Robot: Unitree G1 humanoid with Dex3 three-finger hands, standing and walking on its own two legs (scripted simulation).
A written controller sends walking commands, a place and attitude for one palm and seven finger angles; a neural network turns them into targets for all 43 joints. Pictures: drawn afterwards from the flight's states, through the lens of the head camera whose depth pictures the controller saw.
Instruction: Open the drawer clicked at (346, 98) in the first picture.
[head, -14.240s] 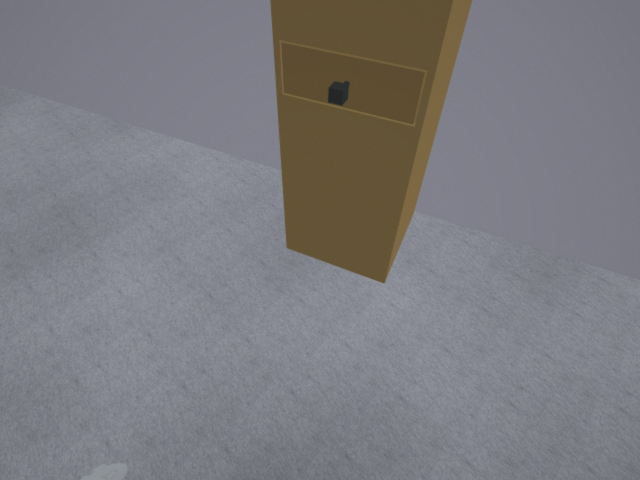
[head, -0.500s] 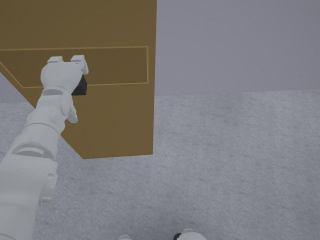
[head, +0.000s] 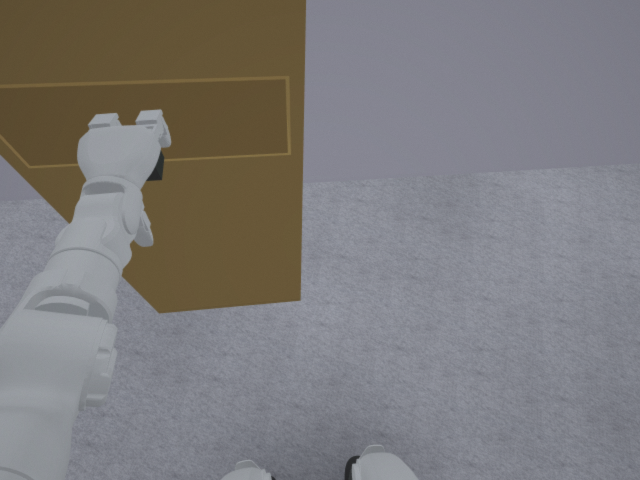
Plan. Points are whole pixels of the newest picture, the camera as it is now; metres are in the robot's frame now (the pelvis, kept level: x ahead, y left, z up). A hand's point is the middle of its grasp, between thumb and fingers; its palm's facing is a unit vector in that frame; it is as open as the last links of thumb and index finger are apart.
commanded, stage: lower the fingers behind the handle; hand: left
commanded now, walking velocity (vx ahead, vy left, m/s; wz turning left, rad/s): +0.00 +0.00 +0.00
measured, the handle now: (144, 148) +0.55 +0.20 +0.04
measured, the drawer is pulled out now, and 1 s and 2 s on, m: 0.00 0.00 0.09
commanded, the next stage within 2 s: close the thumb around the handle in 0.20 s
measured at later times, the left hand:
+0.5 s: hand (139, 180) +0.51 +0.21 +0.02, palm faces -0.07 -0.03 -1.00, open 12.8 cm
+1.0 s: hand (138, 184) +0.50 +0.21 +0.02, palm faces -0.06 -0.05 -1.00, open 7.8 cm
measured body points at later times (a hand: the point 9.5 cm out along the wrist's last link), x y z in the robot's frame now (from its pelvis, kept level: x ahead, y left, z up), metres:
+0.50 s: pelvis +0.00 -0.01 +0.00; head +0.12 +0.00 +0.44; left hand +0.50 +0.21 +0.08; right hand -0.01 -0.28 -0.12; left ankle -0.02 +0.09 -0.70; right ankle +0.00 -0.14 -0.70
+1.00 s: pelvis +0.00 -0.01 +0.00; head +0.12 +0.00 +0.44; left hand +0.50 +0.21 +0.08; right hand +0.00 -0.29 -0.12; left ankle -0.02 +0.09 -0.70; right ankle +0.00 -0.14 -0.70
